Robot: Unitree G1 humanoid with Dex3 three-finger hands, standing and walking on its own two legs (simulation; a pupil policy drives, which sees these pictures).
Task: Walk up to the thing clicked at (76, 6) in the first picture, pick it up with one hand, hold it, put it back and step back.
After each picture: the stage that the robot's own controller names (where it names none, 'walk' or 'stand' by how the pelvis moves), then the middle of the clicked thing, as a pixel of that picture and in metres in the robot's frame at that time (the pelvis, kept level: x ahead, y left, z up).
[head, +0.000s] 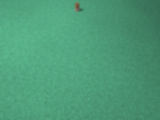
stand; (77, 7) +2.15 +0.07 -0.72
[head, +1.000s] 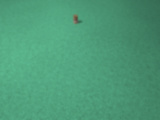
walk; (75, 19) +2.02 +0.23 -0.72
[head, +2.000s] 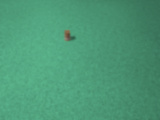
walk; (67, 35) +1.37 +0.24 -0.71
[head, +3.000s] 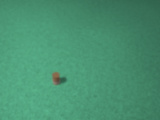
walk; (56, 78) +0.84 +0.21 -0.70
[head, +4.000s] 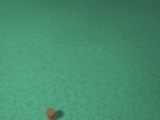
walk; (51, 114) +0.50 +0.20 -0.71
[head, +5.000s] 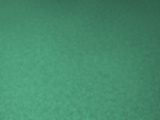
stand; out of the picture +0.32 +0.20 -0.71
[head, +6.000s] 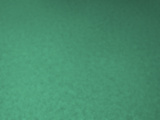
stand; out of the picture +0.33 +0.17 -0.72
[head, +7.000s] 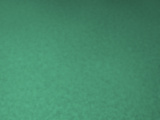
stand; out of the picture +0.32 +0.20 -0.73
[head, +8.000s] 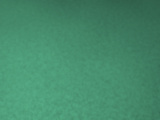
stand; out of the picture +0.31 +0.20 -0.73
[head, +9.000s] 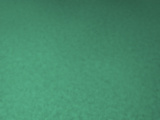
go down; out of the picture +0.30 +0.20 -0.73
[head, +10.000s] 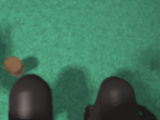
go down; (15, 67) +0.38 +0.25 -0.30
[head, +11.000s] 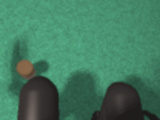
approach; (26, 70) +0.38 +0.25 -0.31
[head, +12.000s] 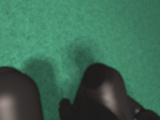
close in; out of the picture +0.36 +0.28 -0.21
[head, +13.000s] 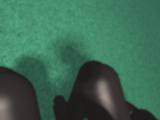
close; out of the picture +0.36 +0.29 -0.21
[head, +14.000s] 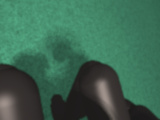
lift; out of the picture +0.35 +0.29 -0.22
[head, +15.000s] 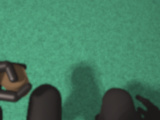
lift; (17, 82) +0.30 +0.22 -0.05
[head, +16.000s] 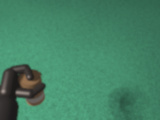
hold; (33, 88) +0.32 +0.17 +0.01
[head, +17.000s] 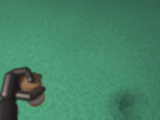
hold; (33, 90) +0.32 +0.18 +0.00
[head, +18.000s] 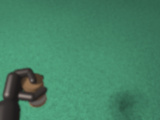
hold; (35, 90) +0.32 +0.17 +0.00
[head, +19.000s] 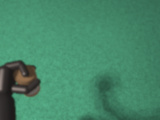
crouch; (28, 81) +0.35 +0.19 -0.05
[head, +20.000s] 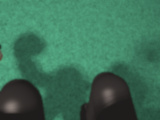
lower; out of the picture +0.43 +0.27 -0.12
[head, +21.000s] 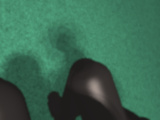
lower; out of the picture +0.40 +0.30 -0.22
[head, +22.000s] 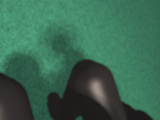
lower; out of the picture +0.40 +0.30 -0.22
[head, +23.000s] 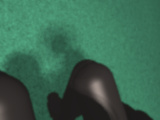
lower; out of the picture +0.39 +0.30 -0.22
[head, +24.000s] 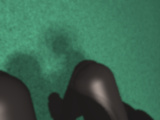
lower; out of the picture +0.39 +0.30 -0.22
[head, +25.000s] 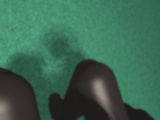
open; out of the picture +0.38 +0.28 -0.22
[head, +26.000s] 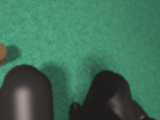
stand; out of the picture +0.39 +0.26 -0.24
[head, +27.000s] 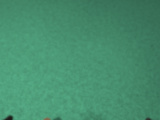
stand; out of the picture +0.35 +0.18 -0.62
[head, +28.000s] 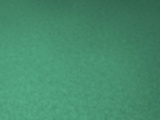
stand; out of the picture +0.36 +0.19 -0.67
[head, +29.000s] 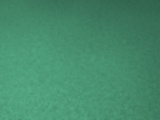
stand; out of the picture +0.35 +0.19 -0.67
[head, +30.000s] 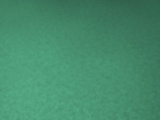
stand; out of the picture +0.37 +0.18 -0.72
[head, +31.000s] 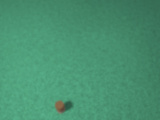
walk; (60, 107) +0.45 +0.19 -0.70
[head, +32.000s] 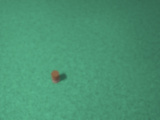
walk; (55, 76) +0.71 +0.19 -0.70
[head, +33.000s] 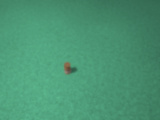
stand; (67, 68) +0.99 +0.19 -0.70
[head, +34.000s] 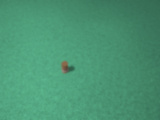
stand; (64, 67) +0.96 +0.18 -0.73
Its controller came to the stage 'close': yes
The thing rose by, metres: 0.70
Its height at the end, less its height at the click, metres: +0.00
